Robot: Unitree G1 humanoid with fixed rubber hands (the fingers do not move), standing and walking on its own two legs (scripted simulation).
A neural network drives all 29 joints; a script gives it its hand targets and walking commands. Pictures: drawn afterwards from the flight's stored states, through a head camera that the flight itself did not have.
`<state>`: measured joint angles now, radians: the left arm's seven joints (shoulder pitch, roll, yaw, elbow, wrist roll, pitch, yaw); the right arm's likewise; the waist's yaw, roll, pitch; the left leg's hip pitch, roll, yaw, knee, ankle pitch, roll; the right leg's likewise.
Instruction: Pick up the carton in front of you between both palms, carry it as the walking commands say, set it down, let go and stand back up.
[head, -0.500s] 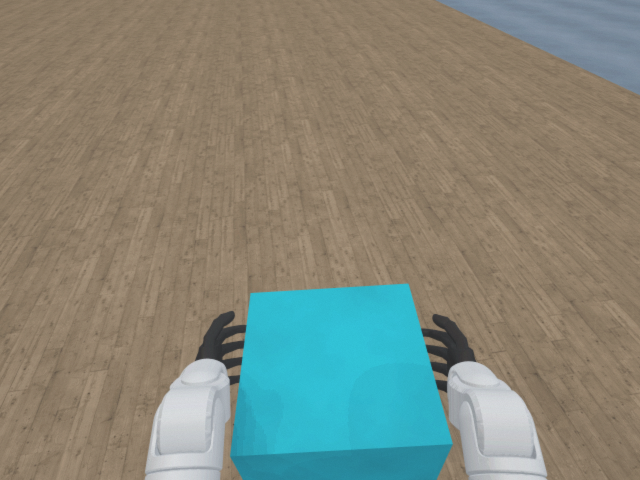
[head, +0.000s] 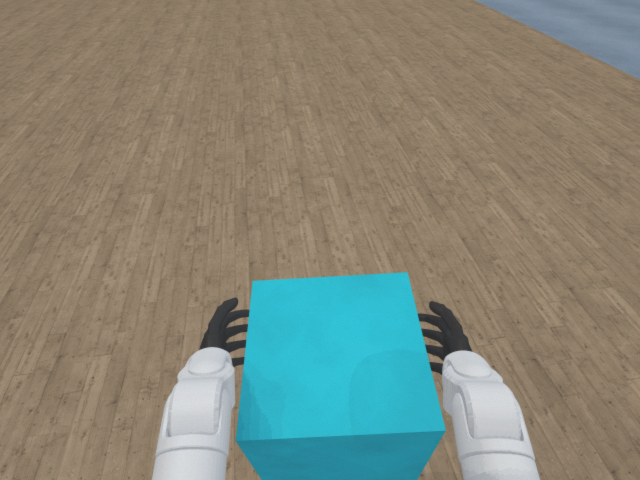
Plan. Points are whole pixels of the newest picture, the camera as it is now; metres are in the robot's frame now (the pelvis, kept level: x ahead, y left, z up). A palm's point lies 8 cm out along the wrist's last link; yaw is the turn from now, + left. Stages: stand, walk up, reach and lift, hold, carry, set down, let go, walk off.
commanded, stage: hold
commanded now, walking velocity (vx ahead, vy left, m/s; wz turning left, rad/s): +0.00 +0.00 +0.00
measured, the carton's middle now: (336, 387) +0.29 +0.00 -0.05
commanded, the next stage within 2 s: set down in 0.40 s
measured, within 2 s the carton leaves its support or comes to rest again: neither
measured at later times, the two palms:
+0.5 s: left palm (200, 390) +0.24 +0.16 +0.05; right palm (456, 370) +0.26 -0.14 +0.05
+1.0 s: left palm (251, 398) +0.30 +0.13 -0.11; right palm (441, 391) +0.32 -0.17 -0.11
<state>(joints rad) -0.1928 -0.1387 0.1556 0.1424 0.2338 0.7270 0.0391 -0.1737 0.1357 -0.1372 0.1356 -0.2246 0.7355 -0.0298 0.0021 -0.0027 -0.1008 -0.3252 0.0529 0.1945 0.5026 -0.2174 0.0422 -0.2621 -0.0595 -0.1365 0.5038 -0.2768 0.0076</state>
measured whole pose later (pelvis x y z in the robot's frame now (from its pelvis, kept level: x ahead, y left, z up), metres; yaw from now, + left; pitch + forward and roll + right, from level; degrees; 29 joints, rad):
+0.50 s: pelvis -0.04 -0.02 +0.00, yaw +5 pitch -10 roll +0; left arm -0.30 -0.16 0.25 0.26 0.31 0.73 0.00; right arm -0.28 0.16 -0.24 0.32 -0.28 0.69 0.01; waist 0.02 -0.02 0.05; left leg -0.12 -0.01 0.04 0.41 -0.13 0.02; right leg -0.05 0.01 0.01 0.46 -0.25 -0.02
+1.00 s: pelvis -0.05 -0.03 -0.05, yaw +2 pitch +17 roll +0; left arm -0.57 -0.19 0.48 0.57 0.36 0.20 0.03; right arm -0.58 0.12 -0.45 0.63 -0.36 0.19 0.02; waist 0.01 -0.01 0.07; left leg -0.89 -0.03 -0.02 0.85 -0.25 0.01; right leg -0.84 0.06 0.05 0.91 -0.36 -0.01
